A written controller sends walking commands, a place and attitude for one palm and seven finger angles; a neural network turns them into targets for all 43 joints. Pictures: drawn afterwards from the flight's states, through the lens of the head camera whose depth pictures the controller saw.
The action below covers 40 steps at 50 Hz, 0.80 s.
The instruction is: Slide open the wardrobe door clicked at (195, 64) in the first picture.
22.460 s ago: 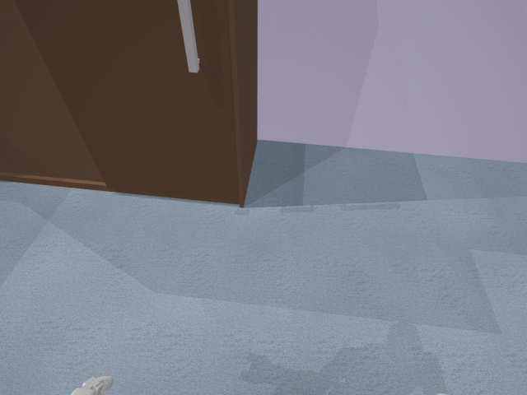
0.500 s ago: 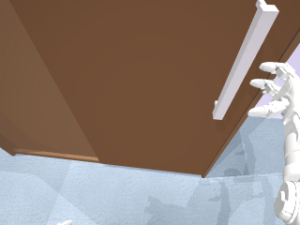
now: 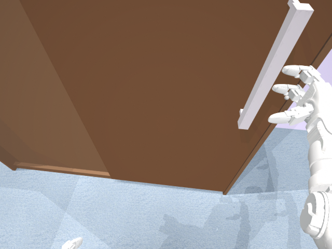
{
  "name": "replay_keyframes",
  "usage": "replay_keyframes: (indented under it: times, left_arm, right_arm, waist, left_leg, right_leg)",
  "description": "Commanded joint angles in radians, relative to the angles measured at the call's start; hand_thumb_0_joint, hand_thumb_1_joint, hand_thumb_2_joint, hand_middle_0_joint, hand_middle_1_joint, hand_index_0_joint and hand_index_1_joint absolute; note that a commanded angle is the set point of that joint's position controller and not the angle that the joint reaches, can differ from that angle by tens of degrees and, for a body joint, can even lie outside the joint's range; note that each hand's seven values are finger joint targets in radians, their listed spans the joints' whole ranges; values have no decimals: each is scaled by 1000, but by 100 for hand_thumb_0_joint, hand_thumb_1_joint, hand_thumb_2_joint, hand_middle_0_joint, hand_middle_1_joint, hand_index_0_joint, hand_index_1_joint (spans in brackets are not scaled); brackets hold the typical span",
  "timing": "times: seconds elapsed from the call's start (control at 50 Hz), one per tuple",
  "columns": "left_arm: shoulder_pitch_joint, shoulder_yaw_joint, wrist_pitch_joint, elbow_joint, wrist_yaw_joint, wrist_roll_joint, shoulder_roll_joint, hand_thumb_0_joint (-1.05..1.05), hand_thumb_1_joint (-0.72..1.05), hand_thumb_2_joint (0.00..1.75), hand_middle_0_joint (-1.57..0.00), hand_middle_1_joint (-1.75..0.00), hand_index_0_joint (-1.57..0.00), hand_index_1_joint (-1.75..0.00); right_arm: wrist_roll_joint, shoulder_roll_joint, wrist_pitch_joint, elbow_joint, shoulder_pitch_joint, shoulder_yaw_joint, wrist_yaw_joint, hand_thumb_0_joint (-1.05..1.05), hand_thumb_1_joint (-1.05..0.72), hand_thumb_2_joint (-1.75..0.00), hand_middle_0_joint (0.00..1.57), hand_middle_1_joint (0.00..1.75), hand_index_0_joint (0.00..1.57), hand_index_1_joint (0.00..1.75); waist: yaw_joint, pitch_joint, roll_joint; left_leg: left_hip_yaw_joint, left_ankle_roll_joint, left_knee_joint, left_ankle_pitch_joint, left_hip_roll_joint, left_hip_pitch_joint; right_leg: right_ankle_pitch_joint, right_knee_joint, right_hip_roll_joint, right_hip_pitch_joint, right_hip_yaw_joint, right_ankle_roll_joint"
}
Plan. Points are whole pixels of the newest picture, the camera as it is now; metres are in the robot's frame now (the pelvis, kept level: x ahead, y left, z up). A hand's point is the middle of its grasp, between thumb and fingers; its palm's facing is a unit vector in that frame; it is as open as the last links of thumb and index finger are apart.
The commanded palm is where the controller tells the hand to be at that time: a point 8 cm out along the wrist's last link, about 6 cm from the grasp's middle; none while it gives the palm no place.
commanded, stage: feel for the door with the fingertips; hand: right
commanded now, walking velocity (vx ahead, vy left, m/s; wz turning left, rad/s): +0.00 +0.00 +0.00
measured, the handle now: (262, 76) +0.51 -0.16 +0.16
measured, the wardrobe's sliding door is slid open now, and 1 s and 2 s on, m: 0.00 0.00 0.00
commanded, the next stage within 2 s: slide the fingers in behind the handle in 0.68 s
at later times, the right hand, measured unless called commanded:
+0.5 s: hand (268, 96) +0.46 -0.17 +0.15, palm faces -0.03 +1.00 +0.00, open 14.0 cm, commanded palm +0.43 -0.23 +0.15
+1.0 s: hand (272, 92) +0.47 -0.18 +0.15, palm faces -0.03 +1.00 +0.00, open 13.8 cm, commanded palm +0.44 -0.23 +0.15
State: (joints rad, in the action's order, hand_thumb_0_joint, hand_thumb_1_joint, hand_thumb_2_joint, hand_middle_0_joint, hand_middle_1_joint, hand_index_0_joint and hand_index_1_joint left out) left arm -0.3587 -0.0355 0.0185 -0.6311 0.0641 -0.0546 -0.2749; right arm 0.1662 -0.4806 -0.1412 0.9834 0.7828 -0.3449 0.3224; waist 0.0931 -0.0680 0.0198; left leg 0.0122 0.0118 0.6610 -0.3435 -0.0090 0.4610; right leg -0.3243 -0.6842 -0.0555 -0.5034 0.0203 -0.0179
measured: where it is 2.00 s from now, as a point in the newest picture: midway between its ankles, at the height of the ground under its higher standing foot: outside the picture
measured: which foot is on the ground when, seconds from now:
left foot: down 0.00-1.00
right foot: down 0.00-1.00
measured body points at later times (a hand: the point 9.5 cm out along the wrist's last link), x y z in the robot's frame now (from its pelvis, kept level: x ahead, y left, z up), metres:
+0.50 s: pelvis +0.00 +0.00 +0.00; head +0.04 +0.00 +0.45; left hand +0.07 +0.26 -0.11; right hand +0.45 -0.22 +0.15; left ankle -0.01 +0.13 -0.72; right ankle +0.01 -0.13 -0.72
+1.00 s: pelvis +0.00 +0.00 +0.00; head +0.05 +0.00 +0.44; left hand +0.04 +0.27 -0.12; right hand +0.46 -0.23 +0.15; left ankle -0.01 +0.13 -0.72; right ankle +0.01 -0.13 -0.72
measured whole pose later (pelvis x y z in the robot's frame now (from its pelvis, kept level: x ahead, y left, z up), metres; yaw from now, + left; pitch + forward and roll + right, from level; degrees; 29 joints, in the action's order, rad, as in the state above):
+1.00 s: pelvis +0.00 +0.00 +0.00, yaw +0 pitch +10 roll +1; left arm -0.39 -0.02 0.02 -0.67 0.05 -0.04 -0.27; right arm 0.15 -0.42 -0.19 1.03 0.86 -0.29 0.25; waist 0.10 -0.07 0.02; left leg 0.02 0.01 0.68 -0.35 -0.01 0.50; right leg -0.33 -0.71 -0.05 -0.55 0.01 -0.02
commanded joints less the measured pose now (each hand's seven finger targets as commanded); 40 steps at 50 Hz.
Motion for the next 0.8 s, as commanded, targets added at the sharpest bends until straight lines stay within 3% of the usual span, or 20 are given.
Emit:
replay_keyframes:
  times: [0.0, 0.04, 0.06, 0.08, 0.12, 0.16, 0.2, 0.24, 0.32, 0.36, 0.42, 0.48, 0.52, 0.58, 0.62, 0.64, 0.72, 0.78]
  left_arm:
    - [-35, 62, 41, 104, 15, -4, -144, 0, 90, 90, -20, -30, -20, -30]
    - [-41, 69, 43, 99, 17, -5, -148, 0, 90, 90, -20, -30, -20, -30]
    - [-42, 66, 43, 94, 17, -6, -147, 0, 90, 90, -20, -30, -20, -30]
    - [-46, 69, 44, 87, 19, -5, -151, 0, 90, 90, -20, -30, -20, -30]
    - [-49, 68, 42, 86, 20, -6, -149, 0, 90, 90, -20, -30, -20, -30]
    - [-46, 68, 44, 81, 16, -4, -147, 0, 90, 90, -20, -30, -20, -30]
    - [-45, 69, 45, 86, 10, 0, -142, 0, 90, 90, -20, -30, -20, -30]
    - [-44, 73, 46, 91, 8, 1, -142, 0, 90, 90, -20, -30, -20, -30]
    - [-37, 70, 50, 94, 2, 1, -133, 0, 90, 90, -20, -30, -20, -30]
    - [-33, 71, 47, 88, 4, 0, -141, 0, 90, 90, -20, -30, -20, -30]
    - [-42, 67, 45, 83, 5, 4, -139, 0, 90, 90, -20, -30, -20, -30]
    - [-48, 66, 44, 79, 6, 6, -140, 0, 90, 90, -20, -30, -20, -30]
    - [-52, 66, 45, 82, 4, 7, -134, 0, 90, 90, -20, -30, -20, -30]
    - [-55, 64, 48, 69, 1, 6, -135, 0, 90, 90, -20, -30, -20, -30]
    - [-67, 67, 47, 63, 2, 9, -143, 0, 90, 90, -20, -30, -20, -30]
    - [-72, 69, 44, 63, 4, 6, -147, 0, 90, 90, -20, -30, -20, -30]
    - [-81, 68, 44, 54, 6, 9, -143, 0, 90, 90, -20, -30, -20, -30]
    - [-91, 70, 41, 48, 4, 11, -147, 0, 90, 90, -20, -30, -20, -30]
  right_arm:
    - [30, -211, -95, -272, 478, 0, 8, 0, 50, -30, 30, 120, 30, 120]
    - [46, -206, -98, -269, 448, -15, 12, 0, 50, -30, 30, 120, 30, 120]
    - [54, -185, -91, -255, 457, 3, 14, 0, 50, -30, 30, 120, 30, 120]
    - [58, -205, -87, -260, 471, -17, 12, 0, 50, -30, 30, 120, 30, 120]
    - [58, -184, -75, -251, 456, 0, 4, 0, 50, -30, 30, 120, 30, 120]
    - [41, -205, -65, -239, 448, -16, -11, 0, 50, -30, 30, 120, 30, 120]
    - [29, -190, -71, -284, 464, -5, -32, 0, 50, -30, 30, 120, 30, 120]
    - [27, -207, -80, -313, 426, -34, -51, 0, 50, -30, 30, 120, 30, 120]
    - [36, -116, -80, -336, 454, 32, -72, 0, 50, -30, 30, 120, 30, 120]
    - [23, -174, -69, -294, 443, -12, -84, 0, 50, -30, 30, 120, 30, 120]
    - [5, -164, -63, -256, 503, 4, -102, 0, 50, -30, 30, 120, 30, 120]
    - [-14, -221, -82, -246, 537, -33, -109, 0, 50, -30, 30, 120, 30, 120]
    - [-7, -159, -95, -242, 536, 13, -103, 0, 50, -30, 30, 120, 30, 120]
    - [-6, -127, -102, -197, 569, 42, -88, 0, 50, -30, 30, 120, 30, 120]
    - [0, -141, -100, -175, 581, 32, -80, 0, 50, -30, 30, 120, 30, 120]
    - [-1, -175, -95, -157, 569, 1, -78, 0, 50, -30, 30, 120, 30, 120]
    - [7, -145, -98, -162, 635, 34, -67, 0, 50, -30, 30, 120, 30, 120]
    - [-1, -177, -105, -158, 638, 8, -73, 0, 50, -30, 30, 120, 30, 120]
  waist:
    - [0, -331, 63]
    - [-3, -351, 28]
    - [5, -328, 8]
    - [4, -333, 6]
    - [3, -315, -1]
    - [-8, -297, 35]
    - [-10, -331, 54]
    - [-22, -368, 27]
    - [-2, -330, 19]
    - [-10, -303, 6]
    - [8, -273, -20]
    - [-4, -338, 7]
    - [8, -352, 2]
    - [21, -332, 49]
    - [27, -340, 7]
    - [18, -354, -16]
    - [34, -336, 9]
    - [29, -351, 34]
  left_leg:
    - [14, -24, -83, 338, 36, -83]
    - [14, -23, -85, 349, 41, -94]
    - [17, -21, -91, 337, 41, -91]
    - [15, -20, -92, 339, 40, -94]
    - [19, -22, -94, 327, 38, -94]
    - [16, -21, -93, 315, 36, -81]
    - [17, -22, -87, 317, 36, -84]
    - [18, -23, -77, 367, 39, -113]
    - [27, -23, -81, 354, 42, -96]
    - [19, -19, -86, 332, 40, -96]
    - [20, -17, -91, 302, 37, -73]
    - [12, -20, -77, 327, 35, -93]
    - [16, -21, -71, 351, 38, -91]
    - [17, -22, -73, 333, 39, -48]
    - [17, -21, -73, 337, 38, -61]
    - [15, -19, -71, 349, 39, -71]
    - [20, -20, -69, 347, 37, -57]
    - [20, -21, -66, 337, 40, -32]
  right_leg:
    - [247, 58, 44, 226, -2, 51]
    - [256, 53, 41, 236, -1, 53]
    - [237, 58, 43, 222, -2, 55]
    - [236, 59, 42, 220, -2, 55]
    - [232, 60, 45, 210, -1, 57]
    - [220, 63, 47, 196, -1, 54]
    - [232, 63, 48, 215, -3, 52]
    - [283, 55, 45, 233, -3, 53]
    - [271, 58, 44, 235, -2, 53]
    - [233, 67, 44, 202, 1, 51]
    - [210, 66, 45, 189, -2, 55]
    - [234, 61, 47, 205, -5, 52]
    - [261, 51, 44, 222, -6, 51]
    - [247, 48, 44, 231, -8, 45]
    - [248, 43, 45, 217, -10, 50]
    - [252, 45, 43, 208, -10, 50]
    - [258, 40, 46, 204, -12, 51]
    - [264, 37, 43, 220, -18, 47]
